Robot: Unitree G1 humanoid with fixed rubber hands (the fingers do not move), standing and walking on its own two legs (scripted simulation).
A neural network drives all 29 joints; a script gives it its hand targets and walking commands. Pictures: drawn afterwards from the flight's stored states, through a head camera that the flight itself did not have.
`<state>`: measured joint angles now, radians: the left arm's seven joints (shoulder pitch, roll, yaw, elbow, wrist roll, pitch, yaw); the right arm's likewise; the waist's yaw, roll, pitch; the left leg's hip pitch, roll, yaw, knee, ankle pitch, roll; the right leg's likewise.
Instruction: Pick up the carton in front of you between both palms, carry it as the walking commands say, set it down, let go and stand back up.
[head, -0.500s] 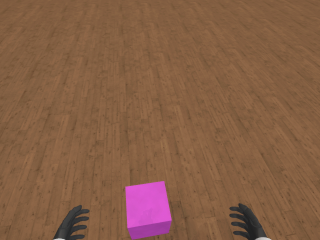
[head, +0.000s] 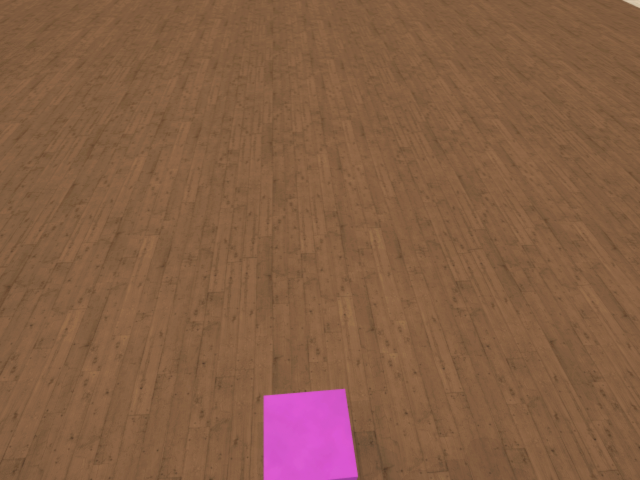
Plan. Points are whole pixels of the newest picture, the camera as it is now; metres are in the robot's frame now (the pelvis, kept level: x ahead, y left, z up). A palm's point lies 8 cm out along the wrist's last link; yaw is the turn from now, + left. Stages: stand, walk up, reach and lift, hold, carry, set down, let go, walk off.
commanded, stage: stand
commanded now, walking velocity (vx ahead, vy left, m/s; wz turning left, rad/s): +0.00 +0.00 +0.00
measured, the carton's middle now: (307, 449) +0.35 +0.02 -0.63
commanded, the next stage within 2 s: none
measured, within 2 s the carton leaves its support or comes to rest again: neither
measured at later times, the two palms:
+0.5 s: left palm out of the picture -0.06 +0.24 -0.14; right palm out of the picture +0.00 -0.24 -0.13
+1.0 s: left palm out of the picture -0.11 +0.20 -0.14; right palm out of the picture -0.05 -0.23 -0.13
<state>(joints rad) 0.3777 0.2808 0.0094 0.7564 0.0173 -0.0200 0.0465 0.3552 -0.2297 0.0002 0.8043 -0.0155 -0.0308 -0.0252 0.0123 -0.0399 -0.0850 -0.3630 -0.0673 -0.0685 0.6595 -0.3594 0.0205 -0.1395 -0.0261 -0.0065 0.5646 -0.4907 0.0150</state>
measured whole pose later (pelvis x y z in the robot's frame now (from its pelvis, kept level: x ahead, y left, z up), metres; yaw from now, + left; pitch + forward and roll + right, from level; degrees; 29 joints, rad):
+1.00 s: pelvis -0.03 -0.01 +0.01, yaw +3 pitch -1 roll +0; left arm 0.42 0.17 -0.04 1.14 0.02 0.01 0.06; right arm 0.35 -0.14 0.05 1.12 0.00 0.02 -0.05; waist 0.01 -0.03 0.00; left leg -0.29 -0.06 -0.13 0.60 -0.29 0.00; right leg -0.04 -0.01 -0.07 0.48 -0.43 0.00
